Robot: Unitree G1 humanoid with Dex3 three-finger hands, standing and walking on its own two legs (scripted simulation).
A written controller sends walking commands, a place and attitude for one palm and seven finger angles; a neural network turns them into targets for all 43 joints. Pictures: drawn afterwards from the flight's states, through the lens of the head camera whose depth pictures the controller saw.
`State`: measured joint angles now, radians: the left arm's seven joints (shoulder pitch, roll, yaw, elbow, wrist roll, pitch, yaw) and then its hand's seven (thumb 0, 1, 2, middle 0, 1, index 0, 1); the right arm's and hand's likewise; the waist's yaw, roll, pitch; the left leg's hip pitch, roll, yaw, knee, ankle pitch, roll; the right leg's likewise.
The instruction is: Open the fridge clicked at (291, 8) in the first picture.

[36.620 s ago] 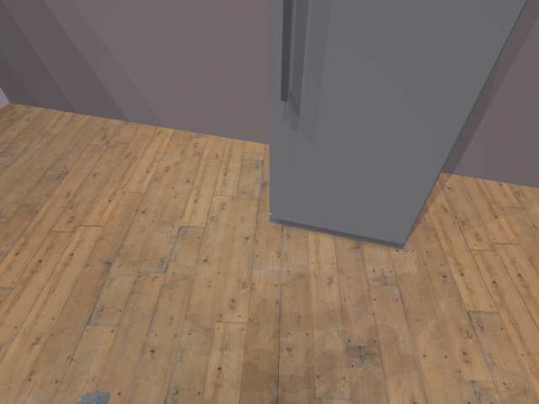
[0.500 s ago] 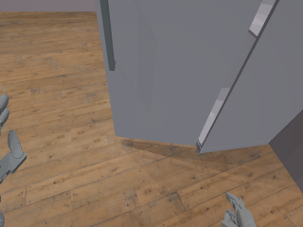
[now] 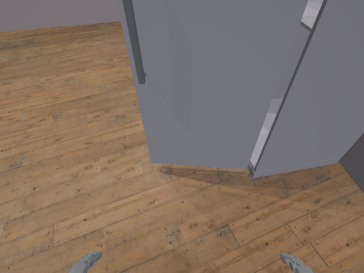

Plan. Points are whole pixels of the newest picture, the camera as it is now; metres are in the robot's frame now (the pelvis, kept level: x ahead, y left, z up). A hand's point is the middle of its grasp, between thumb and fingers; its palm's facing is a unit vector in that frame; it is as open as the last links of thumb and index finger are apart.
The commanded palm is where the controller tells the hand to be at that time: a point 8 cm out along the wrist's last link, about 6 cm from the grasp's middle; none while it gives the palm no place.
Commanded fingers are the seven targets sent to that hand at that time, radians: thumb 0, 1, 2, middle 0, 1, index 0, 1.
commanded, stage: let the arm hang, fingers relaxed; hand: left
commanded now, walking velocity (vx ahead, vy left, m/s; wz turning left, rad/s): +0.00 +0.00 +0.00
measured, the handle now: (132, 18) +0.81 +0.19 +0.20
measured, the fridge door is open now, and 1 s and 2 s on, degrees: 74 74 74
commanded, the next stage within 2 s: look to check the result in 0.86 s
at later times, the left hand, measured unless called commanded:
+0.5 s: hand out of the picture +0.03 +0.26 -0.14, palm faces -0.01 -0.94 -0.35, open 7.4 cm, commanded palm none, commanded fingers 0.00 0.90 0.90 -0.20 -0.30 -0.20 -0.30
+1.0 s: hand out of the picture +0.12 +0.23 -0.14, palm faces -0.05 -0.95 -0.31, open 7.4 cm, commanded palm none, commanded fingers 0.00 0.90 0.90 -0.20 -0.30 -0.20 -0.30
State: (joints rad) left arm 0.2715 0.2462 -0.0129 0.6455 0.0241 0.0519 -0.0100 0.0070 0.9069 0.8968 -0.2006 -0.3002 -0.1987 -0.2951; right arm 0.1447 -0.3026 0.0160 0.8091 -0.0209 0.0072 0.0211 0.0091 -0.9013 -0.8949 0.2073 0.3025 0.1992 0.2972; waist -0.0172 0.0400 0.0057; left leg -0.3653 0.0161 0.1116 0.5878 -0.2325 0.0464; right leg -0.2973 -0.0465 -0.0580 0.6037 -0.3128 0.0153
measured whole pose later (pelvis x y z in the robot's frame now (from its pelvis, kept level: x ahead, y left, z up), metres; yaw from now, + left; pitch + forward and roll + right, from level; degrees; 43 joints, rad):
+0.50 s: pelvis +0.00 +0.00 +0.01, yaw +0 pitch -1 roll -1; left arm 0.22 0.34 0.02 1.11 0.02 0.00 0.00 0.00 0.91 0.90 -0.20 -0.30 -0.20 -0.30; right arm 0.21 -0.30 -0.02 1.08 -0.02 0.02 0.00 0.01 -0.90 -0.89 0.21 0.30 0.20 0.30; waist 0.00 0.04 0.03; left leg -0.27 0.02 0.10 0.43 -0.16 0.04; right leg -0.18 -0.03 -0.07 0.41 -0.21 0.01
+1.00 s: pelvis +0.03 -0.01 +0.02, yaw +0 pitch +0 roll +0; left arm 0.09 0.32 -0.01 1.12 0.01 -0.02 -0.01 0.00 0.90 0.90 -0.20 -0.30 -0.20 -0.30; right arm 0.09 -0.34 0.00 1.12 -0.01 -0.01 0.01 0.00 -0.90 -0.89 0.21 0.30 0.20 0.30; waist -0.01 0.00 0.04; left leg -0.17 0.01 0.11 0.32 -0.15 0.03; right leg -0.10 -0.03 -0.07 0.31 -0.21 0.01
